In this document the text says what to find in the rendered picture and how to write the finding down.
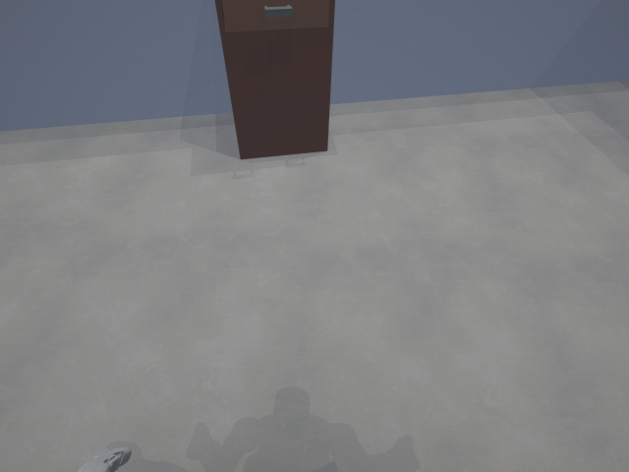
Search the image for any handle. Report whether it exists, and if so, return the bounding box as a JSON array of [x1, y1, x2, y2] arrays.
[[264, 5, 293, 18]]

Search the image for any drawer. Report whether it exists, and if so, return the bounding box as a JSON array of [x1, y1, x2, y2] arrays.
[[222, 0, 329, 31]]

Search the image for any left robot hand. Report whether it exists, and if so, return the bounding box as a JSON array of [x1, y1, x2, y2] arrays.
[[78, 447, 132, 472]]

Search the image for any cabinet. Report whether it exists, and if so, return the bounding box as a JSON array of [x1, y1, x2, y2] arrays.
[[215, 0, 335, 159]]

